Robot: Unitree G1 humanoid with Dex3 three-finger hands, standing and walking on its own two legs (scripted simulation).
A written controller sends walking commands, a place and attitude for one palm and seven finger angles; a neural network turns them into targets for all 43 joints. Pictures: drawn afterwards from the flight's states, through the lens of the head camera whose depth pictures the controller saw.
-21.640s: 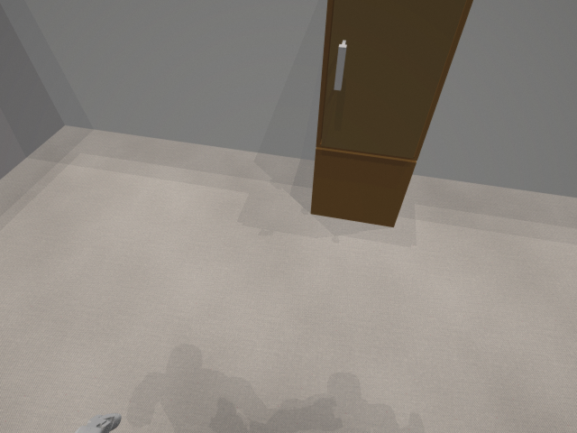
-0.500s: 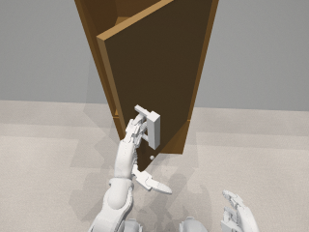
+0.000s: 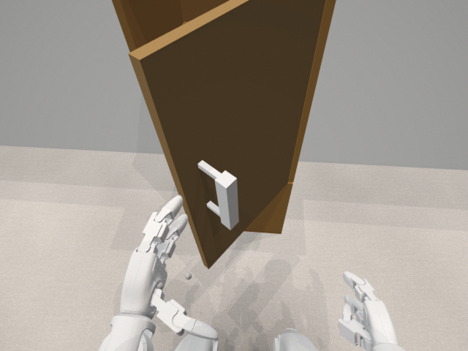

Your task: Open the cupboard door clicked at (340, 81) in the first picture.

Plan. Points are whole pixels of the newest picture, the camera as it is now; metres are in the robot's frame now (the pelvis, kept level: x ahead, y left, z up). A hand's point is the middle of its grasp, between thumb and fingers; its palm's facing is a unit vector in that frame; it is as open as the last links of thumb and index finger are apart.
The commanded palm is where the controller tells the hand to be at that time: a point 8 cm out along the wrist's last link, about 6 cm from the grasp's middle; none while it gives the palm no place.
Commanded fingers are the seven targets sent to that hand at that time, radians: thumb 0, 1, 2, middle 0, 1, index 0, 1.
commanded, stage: slide the hand sideways off the handle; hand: left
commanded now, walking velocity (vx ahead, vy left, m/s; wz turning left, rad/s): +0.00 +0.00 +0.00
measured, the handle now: (218, 196) +0.35 +0.05 +0.07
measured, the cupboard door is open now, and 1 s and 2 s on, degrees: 54 54 54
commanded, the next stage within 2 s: draw the hand back to the body in 0.20 s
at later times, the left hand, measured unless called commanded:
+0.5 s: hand (149, 281) +0.20 +0.13 +0.10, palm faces -0.06 -1.00 -0.07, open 16.3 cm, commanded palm +0.18 +0.19 +0.10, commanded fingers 0.00 -0.50 0.30 -0.15 -0.30 -0.15 -0.30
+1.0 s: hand (61, 264) +0.20 +0.21 +0.16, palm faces +0.17 -0.94 -0.31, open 14.9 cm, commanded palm +0.16 +0.26 +0.17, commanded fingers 0.00 0.06 0.54 -0.17 -0.30 -0.17 -0.30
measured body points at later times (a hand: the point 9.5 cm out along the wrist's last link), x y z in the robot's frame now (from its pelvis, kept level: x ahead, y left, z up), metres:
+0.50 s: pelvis +0.00 +0.01 +0.00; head +0.04 -0.01 +0.45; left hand +0.20 +0.18 +0.10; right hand +0.18 -0.21 -0.08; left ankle +0.00 +0.14 -0.66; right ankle +0.02 -0.10 -0.66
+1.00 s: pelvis +0.02 +0.03 +0.05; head +0.01 +0.02 +0.50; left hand +0.19 +0.26 +0.17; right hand +0.20 -0.18 -0.02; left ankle +0.00 +0.14 -0.66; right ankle +0.02 -0.10 -0.66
